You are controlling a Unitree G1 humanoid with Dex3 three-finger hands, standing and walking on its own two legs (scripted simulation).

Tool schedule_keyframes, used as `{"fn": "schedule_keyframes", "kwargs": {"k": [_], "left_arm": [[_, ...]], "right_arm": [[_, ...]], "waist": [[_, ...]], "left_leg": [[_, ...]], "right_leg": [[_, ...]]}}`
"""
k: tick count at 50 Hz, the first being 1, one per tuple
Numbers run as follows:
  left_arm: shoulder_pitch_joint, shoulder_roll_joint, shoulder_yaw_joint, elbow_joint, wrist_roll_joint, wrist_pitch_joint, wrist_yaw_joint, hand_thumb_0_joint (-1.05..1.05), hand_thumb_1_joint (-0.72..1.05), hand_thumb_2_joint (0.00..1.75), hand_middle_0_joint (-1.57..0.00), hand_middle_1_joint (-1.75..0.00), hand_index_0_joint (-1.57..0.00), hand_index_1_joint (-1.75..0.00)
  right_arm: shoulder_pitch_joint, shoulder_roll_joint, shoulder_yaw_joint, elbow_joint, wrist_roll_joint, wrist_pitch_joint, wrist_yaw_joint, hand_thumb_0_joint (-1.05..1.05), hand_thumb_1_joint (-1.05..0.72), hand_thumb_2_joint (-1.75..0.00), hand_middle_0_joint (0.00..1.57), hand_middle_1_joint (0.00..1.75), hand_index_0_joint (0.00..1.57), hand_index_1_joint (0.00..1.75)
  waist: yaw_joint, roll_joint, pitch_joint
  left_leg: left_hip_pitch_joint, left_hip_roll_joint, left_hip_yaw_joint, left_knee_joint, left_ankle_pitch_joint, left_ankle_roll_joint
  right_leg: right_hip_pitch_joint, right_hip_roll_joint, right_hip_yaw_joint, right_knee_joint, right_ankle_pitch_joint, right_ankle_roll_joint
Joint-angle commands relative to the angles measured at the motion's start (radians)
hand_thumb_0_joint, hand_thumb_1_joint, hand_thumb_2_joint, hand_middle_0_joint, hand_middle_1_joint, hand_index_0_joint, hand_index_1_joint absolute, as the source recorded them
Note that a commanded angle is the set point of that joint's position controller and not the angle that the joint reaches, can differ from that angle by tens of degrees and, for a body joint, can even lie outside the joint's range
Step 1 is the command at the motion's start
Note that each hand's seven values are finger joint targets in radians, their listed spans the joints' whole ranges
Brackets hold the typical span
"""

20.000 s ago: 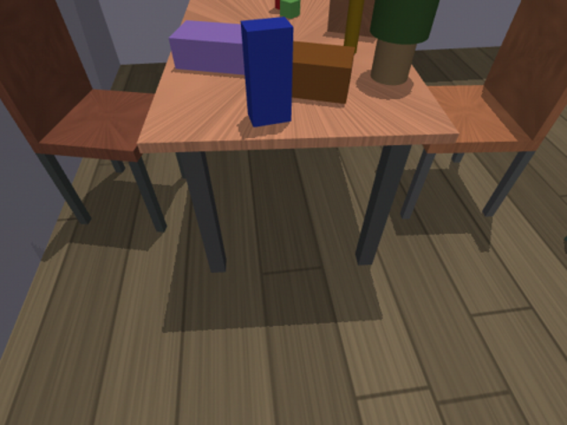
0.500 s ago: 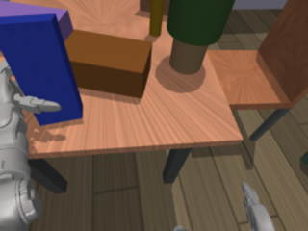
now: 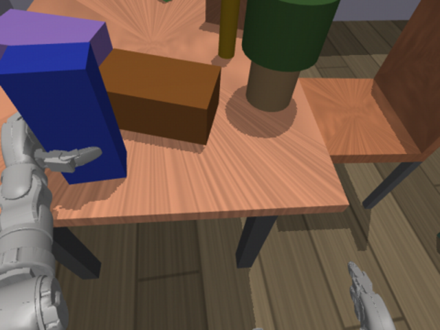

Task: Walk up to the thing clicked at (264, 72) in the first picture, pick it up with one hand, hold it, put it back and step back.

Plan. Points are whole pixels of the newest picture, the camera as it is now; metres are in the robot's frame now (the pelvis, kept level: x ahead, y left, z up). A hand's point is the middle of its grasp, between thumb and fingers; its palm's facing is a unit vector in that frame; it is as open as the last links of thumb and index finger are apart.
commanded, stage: settle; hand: left
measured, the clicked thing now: (78, 123) +0.46 +0.22 +0.13
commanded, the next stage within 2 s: lift in 1.14 s
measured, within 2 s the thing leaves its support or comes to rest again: leaves its support in 0.44 s
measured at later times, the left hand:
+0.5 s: hand (65, 138) +0.44 +0.24 +0.11, palm faces +0.26 -0.96 -0.03, open 10.9 cm
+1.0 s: hand (61, 122) +0.43 +0.23 +0.15, palm faces +0.26 -0.96 -0.03, open 10.9 cm
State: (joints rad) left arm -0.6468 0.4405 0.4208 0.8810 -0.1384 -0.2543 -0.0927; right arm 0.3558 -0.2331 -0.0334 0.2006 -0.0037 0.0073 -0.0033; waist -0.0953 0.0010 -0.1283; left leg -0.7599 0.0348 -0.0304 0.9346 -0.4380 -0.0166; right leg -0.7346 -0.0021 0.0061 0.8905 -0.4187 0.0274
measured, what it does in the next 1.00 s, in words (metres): stands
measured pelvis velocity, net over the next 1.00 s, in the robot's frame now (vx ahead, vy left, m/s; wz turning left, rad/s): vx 0.00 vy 0.00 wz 0.00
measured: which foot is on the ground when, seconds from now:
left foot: down 0.00-1.00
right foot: down 0.00-1.00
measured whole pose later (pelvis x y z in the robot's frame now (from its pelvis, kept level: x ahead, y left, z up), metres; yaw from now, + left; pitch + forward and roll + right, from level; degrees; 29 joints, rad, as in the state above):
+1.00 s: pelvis +0.00 +0.00 +0.02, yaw +0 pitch +9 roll -1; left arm -0.62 0.38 0.34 0.74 -0.14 -0.03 -0.02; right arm 0.33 -0.23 -0.06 0.34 0.03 -0.02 -0.06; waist -0.05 0.02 -0.10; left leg -0.56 0.03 -0.01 0.80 -0.39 -0.01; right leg -0.55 -0.01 0.02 0.77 -0.37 0.03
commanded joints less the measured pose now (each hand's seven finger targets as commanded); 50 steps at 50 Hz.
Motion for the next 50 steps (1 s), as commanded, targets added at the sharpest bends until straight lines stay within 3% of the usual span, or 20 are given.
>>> {"fn": "schedule_keyframes", "kwargs": {"k": [1,2,3,5,8,13,14,18,20,24,26,28,29,31,33,35,37,40,45,50], "left_arm": [[-0.331,0.257,0.036,-0.225,-0.012,-0.037,0.004,0.00,0.08,1.10,-1.27,-1.28,-1.30,-1.27],[-0.291,0.215,0.020,-0.174,-0.013,-0.027,-0.002,0.00,0.14,1.18,-1.33,-1.36,-1.35,-1.35],[-0.320,0.236,0.027,-0.262,-0.019,-0.032,-0.004,0.00,0.17,1.26,-1.38,-1.42,-1.41,-1.42],[-0.325,0.197,-0.003,-0.256,-0.019,-0.022,-0.005,0.00,0.24,1.20,-1.27,-1.32,-1.29,-1.33],[-0.385,0.251,0.017,-0.299,-0.020,-0.026,0.006,0.00,0.17,1.20,-1.28,-1.34,-1.29,-1.35],[-0.380,0.240,0.005,-0.321,-0.016,-0.013,0.020,0.00,0.12,1.20,-1.27,-1.35,-1.29,-1.35],[-0.407,0.231,-0.014,-0.339,-0.011,-0.010,0.021,0.00,0.12,1.18,-1.27,-1.34,-1.29,-1.34],[-0.407,0.265,0.019,-0.374,-0.020,0.011,0.038,0.00,0.10,1.17,-1.24,-1.31,-1.26,-1.32],[-0.426,0.237,-0.002,-0.409,-0.025,0.026,0.044,0.00,0.09,1.17,-1.22,-1.31,-1.24,-1.31],[-0.479,0.249,-0.011,-0.452,-0.021,0.039,0.059,0.00,0.07,1.18,-1.22,-1.31,-1.24,-1.32],[-0.476,0.274,0.005,-0.463,-0.020,0.049,0.070,0.00,0.02,1.18,-1.22,-1.32,-1.24,-1.33],[-0.484,0.238,-0.018,-0.466,-0.026,0.058,0.065,0.00,0.05,1.19,-1.22,-1.32,-1.23,-1.33],[-0.481,0.251,-0.010,-0.462,-0.026,0.068,0.068,0.00,0.05,1.18,-1.22,-1.32,-1.24,-1.33],[-0.460,0.220,-0.028,-0.424,-0.024,0.088,0.065,0.00,0.03,1.19,-1.22,-1.33,-1.24,-1.34],[-0.460,0.234,-0.015,-0.423,-0.030,0.101,0.066,0.00,0.02,1.19,-1.23,-1.33,-1.25,-1.34],[-0.434,0.194,-0.039,-0.375,-0.029,0.118,0.063,0.00,0.01,1.20,-1.24,-1.34,-1.26,-1.35],[-0.462,0.222,-0.029,-0.399,-0.024,0.124,0.072,0.00,0.04,1.21,-1.25,-1.35,-1.27,-1.36],[-0.478,0.216,-0.028,-0.383,-0.022,0.132,0.078,0.00,0.06,1.22,-1.25,-1.36,-1.27,-1.36],[-0.507,0.237,-0.025,-0.436,-0.027,0.126,0.081,0.00,0.04,1.23,-1.25,-1.37,-1.28,-1.38],[-0.533,0.257,-0.012,-0.495,-0.030,0.112,0.086,0.00,0.02,1.25,-1.25,-1.38,-1.27,-1.39]], "right_arm": [[0.063,-0.136,-0.087,-0.137,0.009,-0.040,-0.009,0.00,0.54,-0.04,0.05,0.05,0.05,0.05],[0.063,-0.127,-0.078,-0.119,0.009,-0.038,-0.005,0.00,0.54,-0.04,0.05,0.05,0.05,0.05],[0.043,-0.137,-0.089,-0.139,0.011,-0.039,-0.005,0.00,0.54,-0.04,0.05,0.05,0.05,0.05],[0.006,-0.120,-0.067,-0.166,0.009,-0.041,-0.004,0.00,0.54,-0.05,0.05,0.05,0.05,0.05],[-0.066,-0.137,-0.074,-0.226,0.015,-0.043,-0.019,0.00,0.54,-0.05,0.05,0.05,0.05,0.05],[0.007,-0.147,-0.088,-0.185,0.012,-0.029,-0.033,0.00,0.53,-0.05,0.05,0.05,0.05,0.05],[0.011,-0.117,-0.061,-0.185,0.012,-0.025,-0.029,0.00,0.54,-0.05,0.05,0.05,0.05,0.05],[0.034,-0.151,-0.103,-0.149,0.017,-0.020,-0.037,0.00,0.53,-0.05,0.05,0.05,0.05,0.05],[0.037,-0.122,-0.075,-0.154,0.020,-0.022,-0.037,0.00,0.54,-0.05,0.05,0.05,0.05,0.05],[-0.016,-0.118,-0.075,-0.158,0.024,-0.032,-0.044,0.00,0.54,-0.05,0.05,0.05,0.05,0.05],[-0.011,-0.150,-0.110,-0.146,0.027,-0.036,-0.052,0.00,0.54,-0.05,0.05,0.05,0.05,0.05],[-0.014,-0.125,-0.089,-0.121,0.026,-0.041,-0.053,0.00,0.54,-0.05,0.05,0.05,0.05,0.05],[-0.007,-0.145,-0.109,-0.122,0.029,-0.042,-0.058,0.00,0.54,-0.05,0.05,0.05,0.05,0.05],[-0.007,-0.111,-0.078,-0.121,0.032,-0.049,-0.057,0.00,0.54,-0.05,0.05,0.05,0.05,0.05],[-0.010,-0.127,-0.094,-0.070,0.033,-0.052,-0.061,0.00,0.54,-0.05,0.05,0.05,0.05,0.05],[-0.039,-0.116,-0.079,-0.096,0.034,-0.058,-0.058,0.00,0.54,-0.05,0.05,0.05,0.05,0.05],[-0.054,-0.118,-0.085,-0.041,0.038,-0.060,-0.059,0.00,0.54,-0.05,0.05,0.05,0.05,0.05],[-0.082,-0.143,-0.107,-0.048,0.037,-0.071,-0.065,0.00,0.55,-0.05,0.05,0.05,0.05,0.05],[-0.079,-0.133,-0.089,-0.048,0.040,-0.078,-0.067,0.00,0.54,-0.05,0.05,0.05,0.05,0.05],[-0.082,-0.132,-0.093,-0.014,0.038,-0.087,-0.071,0.00,0.54,-0.05,0.05,0.05,0.05,0.05]], "waist": [[0.000,0.104,-0.354],[0.002,0.084,-0.339],[0.011,0.112,-0.356],[0.008,0.112,-0.385],[0.016,0.072,-0.410],[0.013,0.105,-0.446],[0.015,0.103,-0.431],[0.019,0.113,-0.428],[0.019,0.125,-0.405],[0.025,0.120,-0.385],[0.028,0.126,-0.390],[0.030,0.138,-0.376],[0.021,0.112,-0.388],[0.024,0.084,-0.375],[0.034,0.091,-0.351],[0.034,0.055,-0.349],[0.050,0.078,-0.306],[0.041,0.053,-0.300],[0.050,0.065,-0.368],[0.055,0.092,-0.372]], "left_leg": [[0.257,-0.018,0.030,-0.111,0.303,0.025],[0.232,-0.016,0.027,-0.107,0.307,0.026],[0.244,-0.017,0.029,-0.114,0.305,0.023],[0.263,-0.009,0.020,-0.110,0.327,0.020],[0.231,-0.015,0.026,-0.110,0.308,0.027],[0.322,-0.009,0.023,-0.106,0.434,0.019],[0.317,-0.011,0.022,-0.110,0.432,0.019],[0.338,-0.015,0.028,-0.122,0.424,0.019],[0.351,-0.014,0.027,-0.128,0.428,0.017],[0.356,-0.016,0.027,-0.143,0.418,0.018],[0.373,-0.014,0.024,-0.156,0.423,0.014],[0.386,-0.014,0.026,-0.164,0.410,0.013],[0.391,-0.014,0.025,-0.167,0.398,0.017],[0.379,-0.021,0.035,-0.172,0.383,0.023],[0.370,-0.021,0.037,-0.184,0.370,0.023],[0.366,-0.018,0.036,-0.188,0.379,0.024],[0.353,-0.021,0.038,-0.211,0.344,0.019],[0.365,-0.021,0.039,-0.226,0.301,0.021],[0.417,-0.016,0.035,-0.219,0.397,0.017],[0.427,-0.016,0.033,-0.233,0.387,0.010]], "right_leg": [[0.148,0.018,-0.027,-0.100,0.287,-0.035],[0.143,0.017,-0.027,-0.096,0.290,-0.035],[0.158,0.017,-0.025,-0.095,0.286,-0.038],[0.149,0.019,-0.030,-0.088,0.289,-0.041],[0.214,0.013,-0.018,-0.094,0.301,-0.033],[0.214,0.016,-0.022,-0.085,0.385,-0.036],[0.217,0.017,-0.026,-0.090,0.381,-0.035],[0.236,0.014,-0.025,-0.102,0.389,-0.031],[0.226,0.015,-0.026,-0.111,0.385,-0.031],[0.242,0.015,-0.027,-0.123,0.376,-0.032],[0.258,0.015,-0.028,-0.124,0.374,-0.035],[0.249,0.015,-0.027,-0.135,0.358,-0.034],[0.261,0.015,-0.026,-0.142,0.361,-0.031],[0.294,0.011,-0.021,-0.158,0.376,-0.025],[0.295,0.010,-0.023,-0.165,0.365,-0.024],[0.300,0.011,-0.026,-0.172,0.369,-0.023],[0.294,0.010,-0.028,-0.180,0.331,-0.028],[0.289,0.012,-0.028,-0.199,0.293,-0.026],[0.332,0.012,-0.032,-0.190,0.366,-0.027],[0.338,0.011,-0.032,-0.198,0.349,-0.030]]}}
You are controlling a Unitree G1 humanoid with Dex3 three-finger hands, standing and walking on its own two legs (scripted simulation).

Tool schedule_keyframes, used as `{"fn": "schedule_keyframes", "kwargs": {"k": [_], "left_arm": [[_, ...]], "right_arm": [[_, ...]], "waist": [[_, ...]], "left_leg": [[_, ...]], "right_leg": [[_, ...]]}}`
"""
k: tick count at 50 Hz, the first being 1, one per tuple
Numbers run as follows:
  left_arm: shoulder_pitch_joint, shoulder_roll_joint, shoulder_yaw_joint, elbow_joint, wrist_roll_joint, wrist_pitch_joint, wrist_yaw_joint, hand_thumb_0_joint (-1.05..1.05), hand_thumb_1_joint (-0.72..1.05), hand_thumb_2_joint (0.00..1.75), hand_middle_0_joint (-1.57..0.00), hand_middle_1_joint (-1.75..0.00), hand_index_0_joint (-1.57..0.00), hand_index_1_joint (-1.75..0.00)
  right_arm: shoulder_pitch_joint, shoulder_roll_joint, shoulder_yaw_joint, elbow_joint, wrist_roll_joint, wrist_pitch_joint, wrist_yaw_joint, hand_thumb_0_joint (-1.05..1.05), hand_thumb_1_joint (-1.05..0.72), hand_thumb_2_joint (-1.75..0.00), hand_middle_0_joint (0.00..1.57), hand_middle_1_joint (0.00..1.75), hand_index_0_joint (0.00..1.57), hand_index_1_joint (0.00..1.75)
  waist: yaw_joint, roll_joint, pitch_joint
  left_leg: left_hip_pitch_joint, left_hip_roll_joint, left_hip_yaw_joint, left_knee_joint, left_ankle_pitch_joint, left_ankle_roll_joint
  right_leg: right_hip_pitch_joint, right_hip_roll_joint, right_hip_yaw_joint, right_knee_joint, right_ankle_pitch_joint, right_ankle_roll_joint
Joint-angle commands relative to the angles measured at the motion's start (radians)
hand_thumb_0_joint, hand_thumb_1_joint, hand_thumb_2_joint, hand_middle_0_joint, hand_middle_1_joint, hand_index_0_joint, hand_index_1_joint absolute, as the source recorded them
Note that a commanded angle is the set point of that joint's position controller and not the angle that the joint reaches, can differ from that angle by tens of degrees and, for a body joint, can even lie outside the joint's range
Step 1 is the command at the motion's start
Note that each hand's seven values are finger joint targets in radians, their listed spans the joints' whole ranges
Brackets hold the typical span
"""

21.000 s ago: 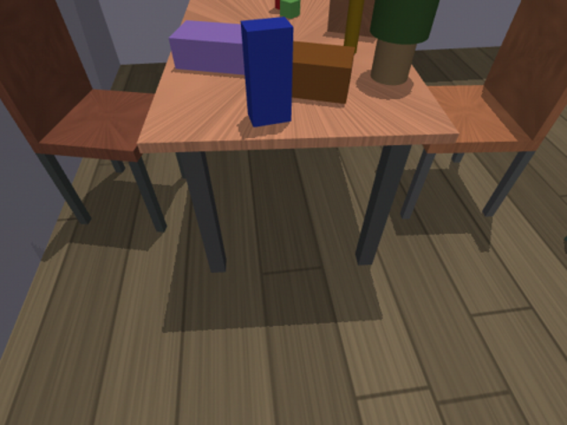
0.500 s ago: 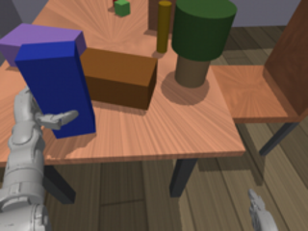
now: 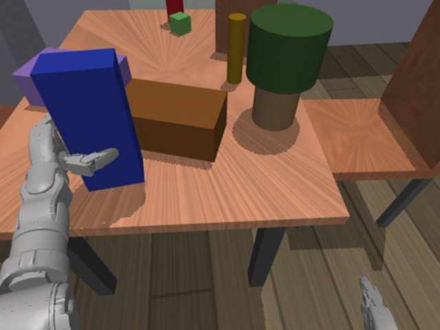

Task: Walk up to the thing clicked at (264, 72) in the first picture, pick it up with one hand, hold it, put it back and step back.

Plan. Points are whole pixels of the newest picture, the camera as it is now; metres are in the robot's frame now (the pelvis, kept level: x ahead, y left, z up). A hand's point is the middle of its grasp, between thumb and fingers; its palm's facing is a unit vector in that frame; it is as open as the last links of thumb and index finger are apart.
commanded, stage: settle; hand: left
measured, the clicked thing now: (100, 127) +0.45 +0.20 +0.16
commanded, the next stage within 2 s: lift in 0.14 s
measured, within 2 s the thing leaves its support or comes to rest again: neither
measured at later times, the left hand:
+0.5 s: hand (83, 130) +0.43 +0.22 +0.17, palm faces +0.27 -0.96 -0.01, open 10.9 cm
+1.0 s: hand (72, 115) +0.37 +0.19 +0.24, palm faces +0.25 -0.97 +0.00, open 10.9 cm
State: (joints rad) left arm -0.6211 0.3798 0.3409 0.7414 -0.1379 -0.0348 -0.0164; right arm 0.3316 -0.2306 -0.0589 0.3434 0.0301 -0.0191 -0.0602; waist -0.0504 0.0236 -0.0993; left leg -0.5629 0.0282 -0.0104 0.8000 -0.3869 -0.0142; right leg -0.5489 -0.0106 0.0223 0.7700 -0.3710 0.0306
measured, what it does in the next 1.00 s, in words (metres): stands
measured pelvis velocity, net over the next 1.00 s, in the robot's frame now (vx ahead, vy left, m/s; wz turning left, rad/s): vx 0.00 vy -0.01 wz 0.03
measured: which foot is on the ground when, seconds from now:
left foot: down 0.00-1.00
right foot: down 0.00-1.00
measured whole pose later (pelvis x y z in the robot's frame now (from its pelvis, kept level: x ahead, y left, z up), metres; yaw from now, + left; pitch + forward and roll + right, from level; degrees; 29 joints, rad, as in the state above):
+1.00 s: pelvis +0.00 -0.01 +0.02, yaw +2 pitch +0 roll +0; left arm -0.50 0.28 0.31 0.18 -0.18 0.46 0.03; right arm 0.32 -0.23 -0.09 0.46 0.04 -0.13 -0.07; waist 0.00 0.07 -0.08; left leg -0.30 0.01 -0.03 0.61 -0.31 -0.02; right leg -0.30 -0.03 0.00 0.61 -0.32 0.02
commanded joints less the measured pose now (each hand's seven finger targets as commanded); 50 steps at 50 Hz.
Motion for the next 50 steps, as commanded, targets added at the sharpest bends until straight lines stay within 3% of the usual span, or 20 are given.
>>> {"fn": "schedule_keyframes", "kwargs": {"k": [1,2,4,5,7,9,15,18,19,21,23,24,29,33,34,35,38,40,42,50], "left_arm": [[-0.564,0.319,0.067,-0.360,-0.029,-0.105,0.013,0.00,0.02,1.26,-1.26,-1.39,-1.28,-1.40],[-0.585,0.312,0.061,-0.395,-0.031,-0.107,0.013,0.00,0.02,1.27,-1.27,-1.40,-1.29,-1.41],[-0.542,0.292,0.053,-0.328,-0.031,-0.087,0.015,0.00,0.01,1.26,-1.26,-1.39,-1.28,-1.40],[-0.541,0.273,0.035,-0.331,-0.031,-0.079,0.014,0.00,-0.01,1.26,-1.26,-1.39,-1.28,-1.40],[-0.553,0.287,0.038,-0.314,-0.028,-0.062,0.014,0.00,0.02,1.27,-1.26,-1.39,-1.28,-1.41],[-0.558,0.269,0.026,-0.295,-0.023,-0.048,0.009,0.00,0.03,1.27,-1.26,-1.39,-1.27,-1.40],[-0.537,0.268,0.036,-0.268,-0.031,-0.023,0.007,0.00,0.03,1.22,-1.23,-1.38,-1.27,-1.37],[-0.564,0.262,0.029,-0.360,-0.027,-0.025,0.022,0.00,-0.01,1.20,-1.22,-1.37,-1.27,-1.36],[-0.553,0.264,0.039,-0.358,-0.026,-0.021,0.028,0.00,0.01,1.21,-1.22,-1.37,-1.26,-1.36],[-0.533,0.243,0.033,-0.383,-0.031,-0.021,0.031,0.00,-0.01,1.21,-1.22,-1.37,-1.26,-1.36],[-0.505,0.249,0.036,-0.415,-0.032,-0.010,0.031,0.00,-0.04,1.23,-1.24,-1.40,-1.28,-1.39],[-0.513,0.243,0.028,-0.461,-0.033,-0.003,0.032,0.00,-0.03,1.24,-1.25,-1.40,-1.28,-1.39],[-0.545,0.275,0.046,-0.686,-0.025,0.057,0.056,0.00,-0.04,1.21,-1.22,-1.38,-1.26,-1.37],[-0.417,0.159,0.005,-0.640,-0.042,0.152,0.057,0.00,-0.06,1.21,-1.20,-1.37,-1.24,-1.37],[-0.429,0.193,0.032,-0.684,-0.047,0.170,0.059,0.00,-0.06,1.22,-1.21,-1.38,-1.25,-1.37],[-0.430,0.173,0.013,-0.716,-0.048,0.192,0.055,0.00,-0.08,1.21,-1.21,-1.38,-1.25,-1.37],[-0.375,0.139,0.005,-0.686,-0.050,0.272,0.042,0.00,-0.09,1.21,-1.23,-1.38,-1.26,-1.37],[-0.397,0.157,0.027,-0.758,-0.058,0.305,0.044,0.00,-0.04,1.22,-1.22,-1.38,-1.26,-1.37],[-0.362,0.147,0.036,-0.728,-0.062,0.348,0.046,0.00,-0.03,1.23,-1.24,-1.40,-1.28,-1.39],[-0.395,0.130,0.031,-0.929,-0.066,0.428,0.058,0.00,-0.01,1.24,-1.25,-1.40,-1.28,-1.40]], "right_arm": [[-0.042,-0.121,-0.055,-0.150,0.005,-0.061,-0.015,0.00,0.54,-0.05,0.05,0.05,0.05,0.05],[-0.048,-0.095,-0.035,-0.147,0.004,-0.065,-0.015,0.00,0.54,-0.05,0.05,0.05,0.05,0.05],[-0.055,-0.128,-0.062,-0.126,0.005,-0.068,-0.020,0.00,0.54,-0.05,0.05,0.05,0.05,0.05],[-0.049,-0.101,-0.039,-0.105,0.005,-0.068,-0.019,0.00,0.54,-0.05,0.05,0.05,0.05,0.05],[-0.079,-0.141,-0.070,-0.113,0.005,-0.074,-0.025,0.00,0.54,-0.05,0.05,0.05,0.05,0.05],[-0.083,-0.095,-0.026,-0.100,0.007,-0.080,-0.018,0.00,0.55,-0.05,0.05,0.05,0.05,0.05],[-0.069,-0.157,-0.074,-0.128,0.010,-0.094,-0.022,0.00,0.55,-0.05,0.05,0.05,0.05,0.05],[-0.058,-0.128,-0.058,-0.151,0.010,-0.103,-0.020,0.00,0.56,-0.05,0.05,0.05,0.05,0.05],[-0.061,-0.144,-0.073,-0.173,0.010,-0.107,-0.022,0.00,0.55,-0.05,0.05,0.05,0.05,0.05],[-0.056,-0.098,-0.035,-0.178,0.011,-0.111,-0.019,0.00,0.55,-0.05,0.05,0.05,0.05,0.05],[-0.030,-0.113,-0.054,-0.150,0.010,-0.111,-0.023,0.00,0.54,-0.05,0.05,0.05,0.05,0.05],[-0.039,-0.096,-0.036,-0.159,0.011,-0.114,-0.021,0.00,0.55,-0.05,0.05,0.05,0.05,0.05],[-0.056,-0.109,-0.056,-0.150,0.011,-0.132,-0.027,0.00,0.55,-0.05,0.05,0.05,0.05,0.05],[-0.062,-0.111,-0.057,-0.138,0.010,-0.150,-0.032,0.00,0.54,-0.05,0.05,0.05,0.05,0.05],[-0.072,-0.132,-0.077,-0.130,0.013,-0.151,-0.035,0.00,0.55,-0.05,0.05,0.05,0.05,0.05],[-0.069,-0.097,-0.050,-0.109,0.014,-0.154,-0.032,0.00,0.55,-0.05,0.05,0.05,0.05,0.05],[-0.091,-0.107,-0.060,-0.103,0.014,-0.158,-0.030,0.00,0.55,-0.05,0.05,0.05,0.05,0.05],[-0.098,-0.102,-0.054,-0.082,0.016,-0.161,-0.024,0.00,0.56,-0.05,0.05,0.05,0.05,0.05],[-0.097,-0.133,-0.086,-0.081,0.017,-0.161,-0.027,0.00,0.55,-0.05,0.05,0.05,0.05,0.05],[-0.118,-0.095,-0.071,-0.033,0.021,-0.182,-0.012,0.00,0.55,-0.05,0.05,0.05,0.05,0.05]], "waist": [[0.003,0.069,-0.405],[0.006,0.080,-0.410],[-0.004,0.062,-0.373],[-0.002,0.077,-0.358],[-0.013,0.054,-0.361],[0.001,0.050,-0.327],[-0.004,0.011,-0.362],[0.011,0.050,-0.359],[0.008,0.040,-0.380],[0.022,0.044,-0.365],[0.020,0.048,-0.368],[0.027,0.065,-0.360],[0.032,0.132,-0.355],[0.027,0.031,-0.305],[0.034,0.043,-0.315],[0.037,0.046,-0.296],[0.032,-0.022,-0.261],[0.052,-0.004,-0.223],[0.042,-0.040,-0.209],[0.060,0.001,-0.227]], "left_leg": [[0.233,-0.014,0.018,-0.097,0.318,0.014],[0.235,-0.015,0.021,-0.097,0.317,0.015],[0.236,-0.015,0.022,-0.104,0.309,0.016],[0.233,-0.017,0.025,-0.104,0.310,0.017],[0.238,-0.014,0.023,-0.110,0.302,0.020],[0.214,-0.015,0.025,-0.124,0.274,0.020],[0.260,-0.007,0.017,-0.132,0.333,0.014],[0.284,-0.007,0.015,-0.146,0.318,0.008],[0.301,-0.005,0.014,-0.145,0.330,0.007],[0.280,-0.008,0.016,-0.145,0.353,0.007],[0.289,-0.011,0.020,-0.142,0.371,0.011],[0.275,-0.014,0.023,-0.144,0.372,0.012],[0.339,-0.016,0.026,-0.171,0.346,0.005],[0.337,-0.011,0.019,-0.192,0.349,0.012],[0.350,-0.013,0.020,-0.194,0.369,0.011],[0.354,-0.015,0.023,-0.196,0.371,0.013],[0.351,-0.025,0.031,-0.209,0.361,0.023],[0.342,-0.029,0.034,-0.228,0.329,0.021],[0.359,-0.028,0.031,-0.238,0.331,0.023],[0.398,-0.040,0.034,-0.254,0.328,0.023]], "right_leg": [[0.163,0.017,-0.044,-0.083,0.302,-0.029],[0.169,0.015,-0.042,-0.085,0.307,-0.027],[0.148,0.016,-0.040,-0.096,0.303,-0.026],[0.147,0.015,-0.039,-0.100,0.307,-0.025],[0.144,0.015,-0.039,-0.109,0.305,-0.023],[0.150,0.013,-0.041,-0.120,0.274,-0.025],[0.174,0.019,-0.054,-0.122,0.313,-0.029],[0.175,0.022,-0.062,-0.128,0.281,-0.032],[0.184,0.022,-0.062,-0.128,0.291,-0.032],[0.212,0.021,-0.062,-0.125,0.313,-0.031],[0.221,0.017,-0.057,-0.128,0.343,-0.027],[0.230,0.014,-0.056,-0.132,0.347,-0.026],[0.233,0.013,-0.058,-0.158,0.317,-0.031],[0.273,0.019,-0.068,-0.183,0.319,-0.026],[0.280,0.017,-0.068,-0.183,0.338,-0.025],[0.277,0.016,-0.068,-0.186,0.343,-0.024],[0.283,0.007,-0.068,-0.211,0.348,-0.016],[0.279,0.006,-0.071,-0.227,0.310,-0.019],[0.274,0.008,-0.074,-0.238,0.308,-0.017],[0.301,-0.001,-0.072,-0.255,0.304,-0.018]]}}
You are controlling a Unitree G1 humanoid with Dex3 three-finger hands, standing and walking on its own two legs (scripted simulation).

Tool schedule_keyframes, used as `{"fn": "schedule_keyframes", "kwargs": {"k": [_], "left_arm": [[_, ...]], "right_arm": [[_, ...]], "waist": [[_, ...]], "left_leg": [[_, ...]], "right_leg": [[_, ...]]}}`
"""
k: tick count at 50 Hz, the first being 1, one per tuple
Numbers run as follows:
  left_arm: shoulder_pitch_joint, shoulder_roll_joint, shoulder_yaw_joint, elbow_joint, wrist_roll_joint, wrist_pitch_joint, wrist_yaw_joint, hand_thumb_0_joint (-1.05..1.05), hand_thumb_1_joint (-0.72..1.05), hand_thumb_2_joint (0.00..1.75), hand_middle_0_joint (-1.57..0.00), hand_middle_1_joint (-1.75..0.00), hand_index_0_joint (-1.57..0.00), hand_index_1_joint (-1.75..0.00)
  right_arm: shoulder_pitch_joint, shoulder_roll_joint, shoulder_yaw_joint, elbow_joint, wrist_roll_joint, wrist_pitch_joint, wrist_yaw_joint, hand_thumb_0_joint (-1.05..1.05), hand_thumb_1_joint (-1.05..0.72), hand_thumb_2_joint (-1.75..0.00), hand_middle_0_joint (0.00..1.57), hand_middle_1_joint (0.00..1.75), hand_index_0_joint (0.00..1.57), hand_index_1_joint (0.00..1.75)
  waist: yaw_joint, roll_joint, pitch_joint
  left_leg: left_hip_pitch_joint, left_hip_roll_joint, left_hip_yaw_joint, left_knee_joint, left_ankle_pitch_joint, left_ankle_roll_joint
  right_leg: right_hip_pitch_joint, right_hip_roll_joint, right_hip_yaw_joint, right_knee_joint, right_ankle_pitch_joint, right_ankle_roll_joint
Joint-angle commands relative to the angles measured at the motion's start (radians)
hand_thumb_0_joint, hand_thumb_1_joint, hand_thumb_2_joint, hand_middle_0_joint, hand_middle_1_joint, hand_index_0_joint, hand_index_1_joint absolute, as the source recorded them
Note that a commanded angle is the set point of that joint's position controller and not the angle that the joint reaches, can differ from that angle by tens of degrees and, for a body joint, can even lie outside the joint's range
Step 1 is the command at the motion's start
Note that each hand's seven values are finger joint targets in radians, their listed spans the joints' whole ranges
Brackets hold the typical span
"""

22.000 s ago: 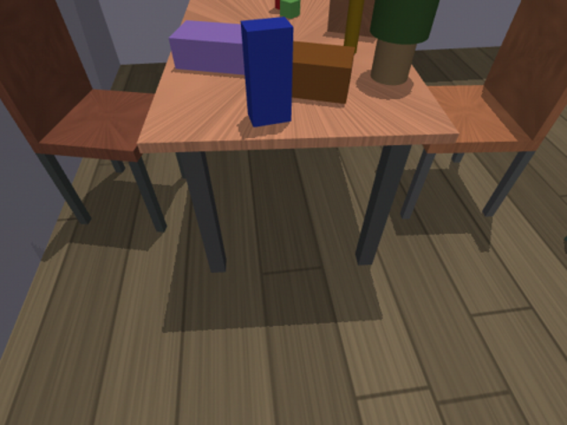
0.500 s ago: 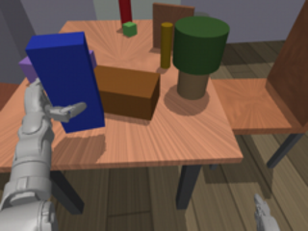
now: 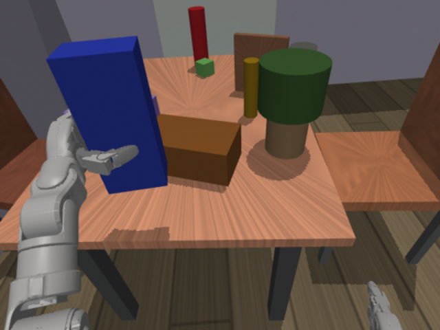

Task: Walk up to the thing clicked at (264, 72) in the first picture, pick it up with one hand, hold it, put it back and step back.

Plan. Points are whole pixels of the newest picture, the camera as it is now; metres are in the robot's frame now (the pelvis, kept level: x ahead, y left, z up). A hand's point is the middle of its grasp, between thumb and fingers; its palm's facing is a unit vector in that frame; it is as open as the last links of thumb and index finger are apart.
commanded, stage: lift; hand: left
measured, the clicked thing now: (121, 123) +0.39 +0.16 +0.25
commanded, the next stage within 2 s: hold in 0.62 s
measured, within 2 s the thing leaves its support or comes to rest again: neither
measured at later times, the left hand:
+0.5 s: hand (90, 132) +0.34 +0.19 +0.26, palm faces +0.21 -0.98 +0.01, open 10.9 cm
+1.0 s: hand (87, 122) +0.33 +0.19 +0.28, palm faces +0.20 -0.98 +0.01, open 10.9 cm
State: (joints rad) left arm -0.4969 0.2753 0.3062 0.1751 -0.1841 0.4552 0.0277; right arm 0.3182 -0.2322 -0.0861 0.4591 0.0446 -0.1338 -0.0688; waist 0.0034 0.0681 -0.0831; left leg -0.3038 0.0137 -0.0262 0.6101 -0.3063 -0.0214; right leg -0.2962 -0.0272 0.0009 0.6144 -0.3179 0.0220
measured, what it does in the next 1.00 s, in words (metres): stands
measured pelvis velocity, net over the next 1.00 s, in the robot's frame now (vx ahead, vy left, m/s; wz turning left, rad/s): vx -0.01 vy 0.01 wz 0.01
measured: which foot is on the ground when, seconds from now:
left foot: down 0.00-1.00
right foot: down 0.00-1.00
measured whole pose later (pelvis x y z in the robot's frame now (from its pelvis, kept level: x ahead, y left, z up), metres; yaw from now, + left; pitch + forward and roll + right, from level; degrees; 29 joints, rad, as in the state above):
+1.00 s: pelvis -0.01 +0.01 +0.00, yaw +0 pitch -2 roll +0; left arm -0.52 0.27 0.31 -0.12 -0.24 0.78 0.06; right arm 0.24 -0.24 -0.12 0.66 0.06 -0.25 -0.05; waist 0.04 0.09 -0.09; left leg -0.26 0.00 -0.03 0.58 -0.28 -0.01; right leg -0.24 -0.04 0.00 0.57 -0.29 0.03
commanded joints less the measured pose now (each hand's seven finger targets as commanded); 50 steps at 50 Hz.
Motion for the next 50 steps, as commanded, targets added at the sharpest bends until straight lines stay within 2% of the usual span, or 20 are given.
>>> {"fn": "schedule_keyframes", "kwargs": {"k": [1,4,8,9,13,20,21,22,23,25,26,28,29,31,33,34,37,39,40,50], "left_arm": [[-0.519,0.229,0.065,-0.361,-0.022,-0.055,0.016,0.00,-0.01,1.23,-1.24,-1.39,-1.27,-1.38],[-0.502,0.231,0.069,-0.404,-0.026,-0.034,0.025,0.00,-0.01,1.23,-1.23,-1.39,-1.27,-1.38],[-0.517,0.224,0.052,-0.452,-0.026,-0.002,0.025,0.00,0.00,1.23,-1.23,-1.39,-1.26,-1.39],[-0.505,0.234,0.070,-0.431,-0.030,0.007,0.025,0.00,0.00,1.24,-1.25,-1.40,-1.28,-1.40],[-0.485,0.218,0.067,-0.414,-0.045,0.047,0.015,0.00,-0.02,1.23,-1.24,-1.40,-1.28,-1.39],[-0.482,0.215,0.071,-0.418,-0.054,0.109,0.014,0.00,-0.01,1.24,-1.26,-1.41,-1.29,-1.41],[-0.515,0.236,0.081,-0.479,-0.055,0.109,0.017,0.00,-0.02,1.24,-1.25,-1.41,-1.28,-1.41],[-0.488,0.210,0.067,-0.422,-0.052,0.123,0.016,0.00,-0.03,1.24,-1.26,-1.41,-1.29,-1.40],[-0.511,0.205,0.059,-0.474,-0.057,0.123,0.017,0.00,-0.02,1.25,-1.25,-1.41,-1.28,-1.41],[-0.542,0.238,0.083,-0.520,-0.059,0.125,0.025,0.00,-0.04,1.23,-1.24,-1.39,-1.27,-1.39],[-0.509,0.214,0.075,-0.459,-0.060,0.136,0.027,0.00,-0.05,1.23,-1.23,-1.39,-1.26,-1.39],[-0.519,0.194,0.053,-0.478,-0.057,0.143,0.029,0.00,-0.06,1.23,-1.24,-1.39,-1.27,-1.39],[-0.539,0.219,0.068,-0.522,-0.055,0.143,0.034,0.00,-0.07,1.22,-1.23,-1.38,-1.26,-1.39],[-0.556,0.239,0.080,-0.555,-0.054,0.148,0.040,0.00,-0.07,1.24,-1.23,-1.39,-1.26,-1.40],[-0.512,0.198,0.065,-0.503,-0.059,0.164,0.035,0.00,-0.09,1.23,-1.22,-1.39,-1.26,-1.40],[-0.528,0.204,0.058,-0.525,-0.057,0.167,0.036,0.00,-0.09,1.23,-1.23,-1.40,-1.27,-1.40],[-0.551,0.248,0.092,-0.571,-0.059,0.178,0.035,0.00,-0.05,1.21,-1.25,-1.40,-1.27,-1.40],[-0.496,0.194,0.068,-0.490,-0.066,0.196,0.028,0.00,-0.06,1.21,-1.25,-1.40,-1.28,-1.40],[-0.531,0.210,0.072,-0.543,-0.068,0.198,0.028,0.00,-0.06,1.22,-1.25,-1.41,-1.28,-1.41],[-0.530,0.216,0.080,-0.540,-0.072,0.243,0.036,0.00,-0.06,1.22,-1.25,-1.41,-1.28,-1.41]], "right_arm": [[-0.104,-0.101,-0.049,-0.152,0.005,-0.071,-0.003,0.00,0.55,-0.05,0.05,0.05,0.05,0.05],[-0.137,-0.095,-0.042,-0.148,0.006,-0.084,-0.003,0.00,0.55,-0.05,0.05,0.05,0.05,0.05],[-0.166,-0.110,-0.051,-0.123,0.004,-0.100,-0.007,0.00,0.55,-0.05,0.05,0.05,0.05,0.05],[-0.162,-0.118,-0.063,-0.094,0.004,-0.104,-0.010,0.00,0.54,-0.05,0.05,0.05,0.05,0.05],[-0.166,-0.103,-0.053,-0.053,0.007,-0.113,-0.011,0.00,0.54,-0.05,0.05,0.05,0.05,0.05],[-0.177,-0.123,-0.071,-0.039,0.015,-0.129,-0.004,0.00,0.54,-0.05,0.05,0.05,0.05,0.05],[-0.184,-0.126,-0.071,-0.038,0.016,-0.133,-0.002,0.00,0.55,-0.05,0.05,0.05,0.05,0.05],[-0.187,-0.124,-0.067,-0.058,0.017,-0.137,-0.002,0.00,0.54,-0.05,0.05,0.05,0.05,0.05],[-0.189,-0.120,-0.066,-0.056,0.019,-0.140,0.001,0.00,0.55,-0.05,0.05,0.05,0.05,0.05],[-0.189,-0.127,-0.074,-0.029,0.019,-0.146,0.000,0.00,0.55,-0.05,0.05,0.05,0.05,0.05],[-0.186,-0.117,-0.067,-0.023,0.021,-0.150,0.002,0.00,0.54,-0.05,0.05,0.05,0.05,0.05],[-0.193,-0.117,-0.065,-0.021,0.018,-0.155,0.004,0.00,0.54,-0.05,0.05,0.05,0.05,0.05],[-0.210,-0.117,-0.065,-0.028,0.020,-0.158,0.006,0.00,0.54,-0.05,0.05,0.05,0.05,0.05],[-0.191,-0.109,-0.063,0.000,0.021,-0.161,0.008,0.00,0.54,-0.05,0.05,0.05,0.05,0.05],[-0.201,-0.112,-0.065,0.009,0.019,-0.168,0.008,0.00,0.54,-0.05,0.05,0.05,0.05,0.05],[-0.220,-0.128,-0.080,0.008,0.018,-0.174,0.008,0.00,0.53,-0.05,0.05,0.05,0.05,0.05],[-0.204,-0.114,-0.068,0.019,0.021,-0.174,0.010,0.00,0.53,-0.05,0.05,0.05,0.05,0.05],[-0.216,-0.115,-0.067,0.006,0.022,-0.174,0.009,0.00,0.53,-0.05,0.05,0.05,0.05,0.05],[-0.222,-0.125,-0.072,0.020,0.022,-0.178,0.009,0.00,0.54,-0.05,0.05,0.05,0.05,0.05],[-0.221,-0.122,-0.073,0.035,0.031,-0.178,0.022,0.00,0.53,-0.05,0.05,0.05,0.05,0.05]], "waist": [[-0.002,-0.051,-0.245],[0.016,-0.034,-0.238],[0.007,-0.023,-0.226],[0.006,-0.037,-0.215],[0.006,-0.055,-0.175],[0.012,-0.074,-0.177],[0.019,-0.056,-0.180],[0.010,-0.083,-0.186],[0.014,-0.067,-0.181],[0.024,-0.055,-0.194],[0.018,-0.056,-0.173],[0.017,-0.036,-0.177],[0.032,-0.025,-0.194],[0.030,-0.002,-0.211],[0.022,-0.037,-0.183],[0.026,-0.025,-0.200],[0.031,-0.014,-0.234],[0.025,-0.064,-0.208],[0.027,-0.047,-0.220],[0.034,-0.058,-0.197]], "left_leg": [[0.142,-0.022,0.048,-0.070,0.238,0.030],[0.131,-0.023,0.041,-0.087,0.200,0.027],[0.136,-0.028,0.044,-0.089,0.181,0.029],[0.132,-0.026,0.042,-0.090,0.174,0.030],[0.115,-0.029,0.041,-0.105,0.125,0.034],[0.118,-0.031,0.043,-0.115,0.131,0.033],[0.127,-0.032,0.042,-0.120,0.122,0.031],[0.136,-0.029,0.039,-0.119,0.126,0.032],[0.133,-0.029,0.039,-0.121,0.125,0.030],[0.142,-0.027,0.034,-0.122,0.135,0.029],[0.138,-0.025,0.034,-0.121,0.136,0.028],[0.133,-0.021,0.029,-0.127,0.141,0.024],[0.135,-0.023,0.028,-0.125,0.144,0.022],[0.151,-0.023,0.028,-0.124,0.148,0.020],[0.141,-0.022,0.027,-0.118,0.149,0.023],[0.141,-0.023,0.027,-0.116,0.154,0.024],[0.161,-0.026,0.031,-0.108,0.186,0.023],[0.148,-0.024,0.029,-0.105,0.201,0.026],[0.155,-0.026,0.028,-0.107,0.201,0.026],[0.147,-0.031,0.034,-0.105,0.193,0.028]], "right_leg": [[0.045,0.018,-0.053,-0.105,0.239,-0.010],[0.067,0.019,-0.058,-0.117,0.197,-0.015],[0.058,0.017,-0.053,-0.129,0.184,-0.015],[0.056,0.017,-0.054,-0.131,0.176,-0.013],[0.044,0.019,-0.056,-0.152,0.130,-0.012],[0.045,0.021,-0.058,-0.157,0.129,-0.012],[0.043,0.022,-0.059,-0.157,0.119,-0.015],[0.043,0.024,-0.061,-0.155,0.124,-0.014],[0.040,0.025,-0.061,-0.153,0.121,-0.015],[0.047,0.025,-0.065,-0.150,0.127,-0.017],[0.036,0.027,-0.065,-0.147,0.127,-0.017],[0.039,0.029,-0.067,-0.144,0.136,-0.019],[0.050,0.028,-0.067,-0.142,0.134,-0.021],[0.047,0.028,-0.067,-0.140,0.137,-0.023],[0.044,0.029,-0.068,-0.141,0.137,-0.019],[0.052,0.027,-0.066,-0.139,0.144,-0.020],[0.063,0.026,-0.065,-0.136,0.169,-0.019],[0.061,0.029,-0.069,-0.139,0.183,-0.015],[0.059,0.029,-0.067,-0.135,0.184,-0.018],[0.050,0.024,-0.065,-0.136,0.178,-0.015]]}}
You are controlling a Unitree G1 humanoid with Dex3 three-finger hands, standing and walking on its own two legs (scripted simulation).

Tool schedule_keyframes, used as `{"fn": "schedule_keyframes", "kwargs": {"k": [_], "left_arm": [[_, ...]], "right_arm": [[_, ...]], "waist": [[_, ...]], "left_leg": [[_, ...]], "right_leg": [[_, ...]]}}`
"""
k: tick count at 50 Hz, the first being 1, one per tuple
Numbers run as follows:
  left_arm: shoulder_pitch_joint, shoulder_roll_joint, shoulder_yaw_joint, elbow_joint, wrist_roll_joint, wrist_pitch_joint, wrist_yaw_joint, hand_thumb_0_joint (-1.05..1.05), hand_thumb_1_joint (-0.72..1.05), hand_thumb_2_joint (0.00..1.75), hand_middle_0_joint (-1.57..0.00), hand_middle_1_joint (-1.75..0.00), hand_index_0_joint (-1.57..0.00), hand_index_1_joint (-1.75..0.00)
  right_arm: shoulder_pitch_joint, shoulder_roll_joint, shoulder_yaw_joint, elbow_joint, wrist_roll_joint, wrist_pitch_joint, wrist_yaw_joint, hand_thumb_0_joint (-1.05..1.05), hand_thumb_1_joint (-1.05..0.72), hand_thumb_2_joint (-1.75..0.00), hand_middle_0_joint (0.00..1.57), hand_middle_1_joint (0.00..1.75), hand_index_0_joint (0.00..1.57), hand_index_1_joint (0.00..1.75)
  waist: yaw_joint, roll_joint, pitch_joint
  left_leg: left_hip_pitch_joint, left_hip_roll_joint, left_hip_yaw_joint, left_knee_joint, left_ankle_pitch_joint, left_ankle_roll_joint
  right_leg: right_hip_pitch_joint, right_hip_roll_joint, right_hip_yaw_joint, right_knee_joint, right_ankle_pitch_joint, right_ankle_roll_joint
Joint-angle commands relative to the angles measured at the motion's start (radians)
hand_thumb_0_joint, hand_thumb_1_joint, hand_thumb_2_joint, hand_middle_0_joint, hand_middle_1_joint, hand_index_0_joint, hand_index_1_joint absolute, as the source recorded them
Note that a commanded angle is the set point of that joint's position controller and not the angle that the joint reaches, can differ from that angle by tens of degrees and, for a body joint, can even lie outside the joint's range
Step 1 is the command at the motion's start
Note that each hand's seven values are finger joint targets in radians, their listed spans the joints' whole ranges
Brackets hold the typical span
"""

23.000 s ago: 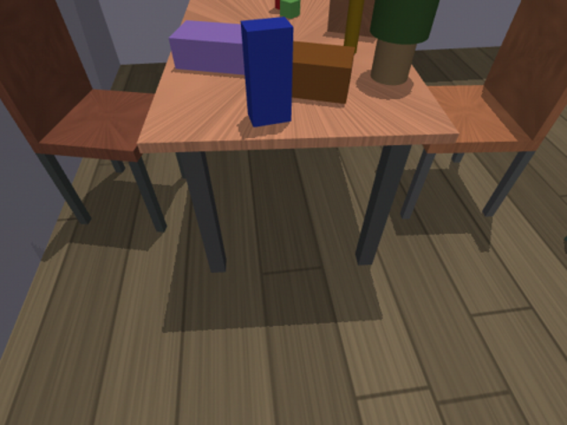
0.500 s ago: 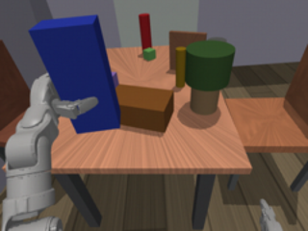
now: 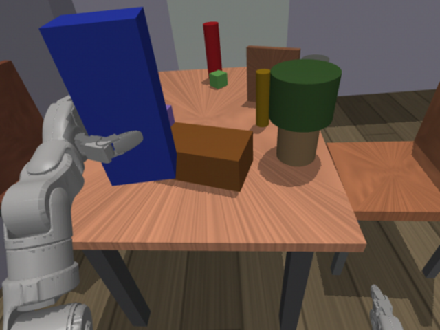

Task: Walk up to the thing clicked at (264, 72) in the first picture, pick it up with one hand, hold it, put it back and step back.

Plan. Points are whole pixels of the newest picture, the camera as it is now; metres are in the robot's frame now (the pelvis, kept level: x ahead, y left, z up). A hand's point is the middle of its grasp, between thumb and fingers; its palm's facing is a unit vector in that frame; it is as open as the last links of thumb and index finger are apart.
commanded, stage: hold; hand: left
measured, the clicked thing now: (125, 107) +0.35 +0.15 +0.31
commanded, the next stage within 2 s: none
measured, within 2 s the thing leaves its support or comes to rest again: neither
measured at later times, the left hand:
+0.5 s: hand (113, 131) +0.32 +0.16 +0.28, palm faces +0.18 -0.98 +0.00, open 10.9 cm
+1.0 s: hand (109, 140) +0.31 +0.17 +0.28, palm faces +0.18 -0.98 +0.00, open 10.9 cm
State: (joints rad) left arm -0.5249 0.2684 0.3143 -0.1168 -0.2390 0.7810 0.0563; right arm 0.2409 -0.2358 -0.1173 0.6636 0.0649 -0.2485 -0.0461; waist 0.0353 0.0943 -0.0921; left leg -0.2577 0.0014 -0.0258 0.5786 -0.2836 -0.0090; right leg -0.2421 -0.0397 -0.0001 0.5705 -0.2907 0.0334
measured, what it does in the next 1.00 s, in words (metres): stands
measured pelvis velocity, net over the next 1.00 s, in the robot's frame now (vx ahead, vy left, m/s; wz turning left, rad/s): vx -0.01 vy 0.00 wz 0.00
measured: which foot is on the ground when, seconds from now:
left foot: down 0.00-1.00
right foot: down 0.00-1.00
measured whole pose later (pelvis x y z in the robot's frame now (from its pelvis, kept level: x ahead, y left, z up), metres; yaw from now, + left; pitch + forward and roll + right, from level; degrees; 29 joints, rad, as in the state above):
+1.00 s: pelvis -0.01 +0.00 +0.00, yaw +0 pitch -3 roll +0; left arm -0.46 0.26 0.31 -0.22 -0.27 0.85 0.05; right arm 0.24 -0.24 -0.12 0.67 0.08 -0.25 -0.04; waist 0.04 0.09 -0.10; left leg -0.27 0.00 -0.03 0.60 -0.28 -0.01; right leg -0.26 -0.04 0.00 0.60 -0.29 0.03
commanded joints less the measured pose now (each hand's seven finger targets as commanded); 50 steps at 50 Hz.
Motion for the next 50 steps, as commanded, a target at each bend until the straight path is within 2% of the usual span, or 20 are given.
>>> {"fn": "schedule_keyframes", "kwargs": {"k": [1,6,9,10,11,12,15,18,20,23,25,27,29,30,33,36,38,40,47,50], "left_arm": [[-0.519,0.217,0.062,-0.272,-0.015,-0.082,0.006,0.00,-0.05,1.22,-1.25,-1.42,-1.29,-1.42],[-0.513,0.226,0.085,-0.273,-0.020,-0.065,0.016,0.00,-0.07,1.23,-1.25,-1.43,-1.29,-1.43],[-0.510,0.216,0.072,-0.281,-0.018,-0.049,0.018,0.00,-0.08,1.24,-1.26,-1.44,-1.30,-1.44],[-0.515,0.210,0.067,-0.290,-0.020,-0.048,0.017,0.00,-0.07,1.24,-1.27,-1.45,-1.30,-1.44],[-0.523,0.226,0.078,-0.304,-0.018,-0.047,0.019,0.00,-0.07,1.24,-1.27,-1.44,-1.30,-1.44],[-0.501,0.215,0.078,-0.278,-0.022,-0.042,0.018,0.00,-0.07,1.25,-1.28,-1.45,-1.31,-1.45],[-0.491,0.195,0.056,-0.297,-0.024,-0.028,0.018,0.00,-0.07,1.25,-1.27,-1.46,-1.31,-1.46],[-0.463,0.187,0.054,-0.270,-0.025,-0.017,0.011,0.00,-0.05,1.24,-1.28,-1.46,-1.32,-1.45],[-0.465,0.201,0.068,-0.304,-0.030,-0.019,0.013,0.00,-0.06,1.25,-1.28,-1.46,-1.32,-1.45],[-0.456,0.191,0.058,-0.329,-0.024,-0.021,0.017,0.00,-0.05,1.23,-1.28,-1.44,-1.31,-1.44],[-0.452,0.198,0.069,-0.364,-0.029,-0.028,0.018,0.00,-0.06,1.24,-1.27,-1.45,-1.30,-1.44],[-0.442,0.219,0.096,-0.350,-0.034,-0.032,0.022,0.00,-0.05,1.23,-1.27,-1.45,-1.31,-1.44],[-0.462,0.220,0.086,-0.357,-0.029,-0.037,0.023,0.00,-0.05,1.24,-1.27,-1.45,-1.30,-1.45],[-0.452,0.207,0.077,-0.366,-0.029,-0.037,0.026,0.00,-0.03,1.24,-1.27,-1.45,-1.31,-1.44],[-0.454,0.227,0.098,-0.375,-0.034,-0.045,0.028,0.00,-0.01,1.25,-1.28,-1.46,-1.32,-1.45],[-0.442,0.204,0.065,-0.373,-0.029,-0.043,0.016,0.00,-0.01,1.26,-1.28,-1.46,-1.32,-1.45],[-0.429,0.209,0.076,-0.330,-0.035,-0.040,0.005,0.00,0.00,1.28,-1.31,-1.48,-1.34,-1.47],[-0.422,0.192,0.056,-0.340,-0.037,-0.032,-0.004,0.00,0.00,1.28,-1.31,-1.49,-1.35,-1.48],[-0.431,0.206,0.072,-0.321,-0.038,-0.029,0.002,0.00,0.02,1.28,-1.31,-1.48,-1.34,-1.47],[-0.463,0.215,0.078,-0.342,-0.036,-0.041,0.017,0.00,0.02,1.28,-1.30,-1.48,-1.34,-1.47]], "right_arm": [[-0.134,-0.108,-0.039,-0.159,0.012,-0.062,-0.001,0.00,0.53,-0.05,0.05,0.05,0.05,0.05],[-0.139,-0.117,-0.045,-0.175,0.013,-0.063,0.007,0.00,0.53,-0.06,0.05,0.05,0.05,0.05],[-0.155,-0.112,-0.039,-0.166,0.014,-0.057,0.012,0.00,0.53,-0.05,0.05,0.05,0.05,0.05],[-0.152,-0.121,-0.050,-0.177,0.013,-0.059,0.012,0.00,0.53,-0.05,0.05,0.05,0.05,0.05],[-0.165,-0.120,-0.043,-0.170,0.015,-0.061,0.012,0.00,0.53,-0.05,0.05,0.05,0.05,0.05],[-0.160,-0.119,-0.044,-0.180,0.014,-0.057,0.011,0.00,0.53,-0.06,0.05,0.05,0.05,0.05],[-0.156,-0.111,-0.039,-0.160,0.020,-0.053,0.019,0.00,0.53,-0.06,0.05,0.05,0.05,0.05],[-0.146,-0.118,-0.042,-0.162,0.018,-0.052,0.018,0.00,0.53,-0.05,0.05,0.05,0.05,0.05],[-0.149,-0.121,-0.050,-0.156,0.020,-0.051,0.021,0.00,0.53,-0.06,0.05,0.05,0.05,0.05],[-0.147,-0.125,-0.050,-0.175,0.019,-0.050,0.022,0.00,0.53,-0.05,0.05,0.05,0.05,0.05],[-0.157,-0.125,-0.053,-0.178,0.021,-0.050,0.023,0.00,0.53,-0.05,0.05,0.05,0.05,0.05],[-0.156,-0.132,-0.061,-0.178,0.020,-0.051,0.019,0.00,0.53,-0.06,0.05,0.05,0.05,0.05],[-0.154,-0.128,-0.058,-0.173,0.018,-0.049,0.015,0.00,0.53,-0.06,0.05,0.05,0.05,0.05],[-0.168,-0.122,-0.052,-0.171,0.018,-0.051,0.014,0.00,0.53,-0.05,0.05,0.05,0.05,0.05],[-0.171,-0.132,-0.060,-0.168,0.016,-0.058,0.006,0.00,0.53,-0.06,0.05,0.05,0.05,0.05],[-0.172,-0.124,-0.045,-0.169,0.015,-0.066,0.005,0.00,0.53,-0.06,0.05,0.05,0.05,0.05],[-0.169,-0.123,-0.041,-0.161,0.015,-0.065,-0.001,0.00,0.53,-0.06,0.05,0.05,0.05,0.05],[-0.172,-0.118,-0.034,-0.168,0.018,-0.066,-0.001,0.00,0.53,-0.06,0.05,0.05,0.05,0.05],[-0.171,-0.124,-0.039,-0.177,0.018,-0.066,-0.002,0.00,0.54,-0.05,0.05,0.05,0.05,0.05],[-0.157,-0.127,-0.051,-0.166,0.020,-0.068,-0.005,0.00,0.54,-0.05,0.05,0.05,0.05,0.05]], "waist": [[-0.003,-0.071,-0.208],[0.006,-0.092,-0.226],[0.010,-0.074,-0.202],[-0.002,-0.091,-0.212],[0.016,-0.073,-0.219],[0.006,-0.100,-0.204],[0.011,-0.074,-0.180],[0.004,-0.118,-0.173],[0.011,-0.089,-0.174],[0.007,-0.098,-0.192],[0.018,-0.081,-0.198],[0.014,-0.118,-0.183],[0.003,-0.090,-0.185],[0.011,-0.083,-0.167],[0.009,-0.093,-0.173],[0.004,-0.080,-0.180],[0.001,-0.089,-0.167],[0.001,-0.085,-0.172],[0.009,-0.102,-0.167],[-0.001,-0.089,-0.157]], "left_leg": [[0.112,-0.020,0.034,-0.070,0.180,0.016],[0.111,-0.017,0.031,-0.058,0.230,0.015],[0.099,-0.021,0.036,-0.057,0.222,0.015],[0.109,-0.020,0.035,-0.058,0.208,0.017],[0.103,-0.023,0.035,-0.057,0.212,0.016],[0.097,-0.023,0.037,-0.056,0.205,0.019],[0.093,-0.019,0.033,-0.069,0.180,0.013],[0.085,-0.021,0.035,-0.065,0.165,0.019],[0.084,-0.019,0.034,-0.067,0.162,0.015],[0.094,-0.015,0.029,-0.070,0.152,0.014],[0.082,-0.019,0.032,-0.067,0.153,0.013],[0.076,-0.019,0.034,-0.064,0.143,0.018],[0.076,-0.021,0.037,-0.067,0.133,0.016],[0.068,-0.023,0.037,-0.071,0.114,0.016],[0.062,-0.025,0.040,-0.067,0.101,0.017],[0.075,-0.022,0.037,-0.069,0.086,0.015],[0.064,-0.022,0.036,-0.070,0.085,0.017],[0.070,-0.025,0.038,-0.068,0.087,0.017],[0.064,-0.019,0.031,-0.081,0.072,0.015],[0.068,-0.019,0.032,-0.081,0.061,0.013]], "right_leg": [[-0.008,0.036,-0.062,-0.087,0.161,-0.028],[0.015,0.037,-0.065,-0.077,0.201,-0.026],[0.003,0.033,-0.062,-0.078,0.196,-0.028],[0.005,0.034,-0.062,-0.082,0.188,-0.024],[0.011,0.031,-0.061,-0.081,0.188,-0.028],[0.009,0.031,-0.061,-0.086,0.185,-0.023],[-0.014,0.037,-0.064,-0.081,0.154,-0.031],[-0.015,0.035,-0.062,-0.090,0.144,-0.026],[-0.016,0.035,-0.063,-0.085,0.137,-0.029],[-0.015,0.039,-0.065,-0.086,0.126,-0.029],[-0.003,0.037,-0.063,-0.082,0.126,-0.031],[-0.007,0.036,-0.060,-0.087,0.118,-0.026],[-0.016,0.035,-0.057,-0.088,0.116,-0.027],[-0.021,0.033,-0.057,-0.091,0.094,-0.028],[-0.019,0.031,-0.056,-0.096,0.081,-0.026],[-0.027,0.034,-0.056,-0.089,0.066,-0.028],[-0.026,0.034,-0.056,-0.094,0.073,-0.024],[-0.033,0.034,-0.056,-0.094,0.068,-0.027],[-0.027,0.039,-0.061,-0.094,0.058,-0.026],[-0.045,0.039,-0.060,-0.090,0.051,-0.027]]}}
